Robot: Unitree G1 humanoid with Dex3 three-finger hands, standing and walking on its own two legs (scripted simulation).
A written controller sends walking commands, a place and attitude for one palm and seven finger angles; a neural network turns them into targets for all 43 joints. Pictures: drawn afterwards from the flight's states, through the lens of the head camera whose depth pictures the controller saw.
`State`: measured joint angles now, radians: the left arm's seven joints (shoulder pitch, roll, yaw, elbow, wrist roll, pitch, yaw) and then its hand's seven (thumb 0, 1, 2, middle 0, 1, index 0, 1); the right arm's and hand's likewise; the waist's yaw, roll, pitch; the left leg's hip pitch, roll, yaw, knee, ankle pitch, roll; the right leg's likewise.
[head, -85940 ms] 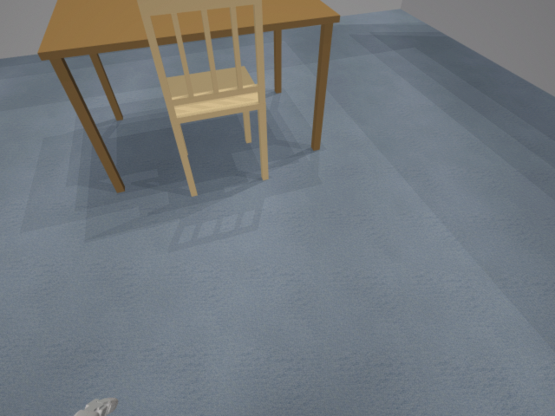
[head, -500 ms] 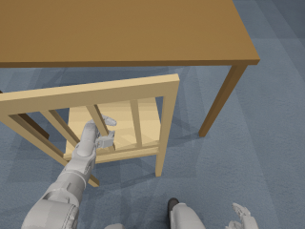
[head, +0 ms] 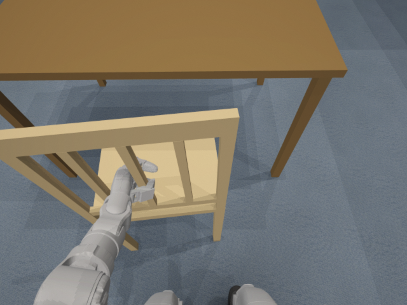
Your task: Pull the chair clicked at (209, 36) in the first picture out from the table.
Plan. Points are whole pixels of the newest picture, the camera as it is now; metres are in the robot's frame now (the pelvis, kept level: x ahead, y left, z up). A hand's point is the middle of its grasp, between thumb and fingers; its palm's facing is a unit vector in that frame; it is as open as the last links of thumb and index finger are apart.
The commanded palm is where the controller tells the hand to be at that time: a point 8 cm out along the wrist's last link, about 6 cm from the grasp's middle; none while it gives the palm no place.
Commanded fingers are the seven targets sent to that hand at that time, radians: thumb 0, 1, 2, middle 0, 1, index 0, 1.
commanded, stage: step backward, pulling the chair out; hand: left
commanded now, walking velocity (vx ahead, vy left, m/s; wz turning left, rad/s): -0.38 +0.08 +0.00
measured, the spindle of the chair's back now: (141, 179) +0.38 +0.16 -0.06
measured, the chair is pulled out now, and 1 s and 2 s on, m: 0.21 0.41 0.61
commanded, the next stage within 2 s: stop walking, hand still on the chair in 1.26 s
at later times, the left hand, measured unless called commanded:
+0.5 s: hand (145, 228) +0.27 +0.14 -0.06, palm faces +0.00 -0.97 -0.25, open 5.5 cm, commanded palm +0.27 +0.19 -0.05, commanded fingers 0.00 0.90 0.90 -0.50 -1.45 -0.50 -1.45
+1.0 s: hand (136, 289) +0.15 +0.14 -0.06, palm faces -0.02 -0.97 -0.24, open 5.5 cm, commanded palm +0.15 +0.19 -0.05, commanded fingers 0.00 0.90 0.90 -0.50 -1.45 -0.50 -1.45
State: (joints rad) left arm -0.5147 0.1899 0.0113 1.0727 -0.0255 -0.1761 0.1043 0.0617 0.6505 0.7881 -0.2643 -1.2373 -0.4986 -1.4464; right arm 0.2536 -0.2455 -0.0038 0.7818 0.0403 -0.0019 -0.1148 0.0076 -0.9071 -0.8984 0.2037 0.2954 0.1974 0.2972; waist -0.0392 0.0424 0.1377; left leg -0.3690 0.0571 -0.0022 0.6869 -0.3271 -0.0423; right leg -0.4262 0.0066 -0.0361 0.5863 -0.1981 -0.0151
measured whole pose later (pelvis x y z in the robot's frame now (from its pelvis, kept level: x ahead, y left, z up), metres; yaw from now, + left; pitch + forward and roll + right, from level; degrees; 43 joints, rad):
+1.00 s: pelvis -0.21 +0.01 +0.01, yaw -1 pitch +2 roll +0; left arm -0.53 0.19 0.04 1.10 -0.03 -0.18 0.10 0.06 0.65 0.78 -0.28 -1.22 -0.50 -1.45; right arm 0.18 -0.24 0.00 0.79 0.05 -0.01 -0.12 0.01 -0.91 -0.90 0.21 0.30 0.20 0.30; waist -0.07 0.03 0.16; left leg -0.39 0.01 -0.02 0.75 -0.46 -0.04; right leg -0.42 -0.01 -0.04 0.53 -0.14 -0.02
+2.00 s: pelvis -0.27 +0.01 +0.01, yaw -3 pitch -1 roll +1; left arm 0.06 0.12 -0.06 0.66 0.00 -0.12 0.10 0.07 0.66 0.82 -0.29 -1.24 -0.50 -1.45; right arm 0.25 -0.23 0.02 0.70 0.02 -0.05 -0.12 0.01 -0.91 -0.90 0.20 0.30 0.20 0.30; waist -0.01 0.04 0.01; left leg -0.13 0.01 0.04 0.45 -0.30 0.00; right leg -0.30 -0.02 0.01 0.45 -0.12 0.01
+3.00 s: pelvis -0.25 +0.01 -0.02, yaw +1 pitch +10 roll +0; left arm 0.27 0.17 -0.06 0.12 -0.03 0.18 0.03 -0.01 -0.48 0.23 -0.25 -0.74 -0.25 -0.74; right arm 0.25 -0.25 0.03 0.53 0.04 -0.13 -0.07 0.01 -0.91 -0.90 0.20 0.30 0.20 0.30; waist -0.02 0.05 -0.12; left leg -0.51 -0.01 -0.02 0.81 -0.49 -0.01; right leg -0.66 -0.05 -0.05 0.81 -0.33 0.01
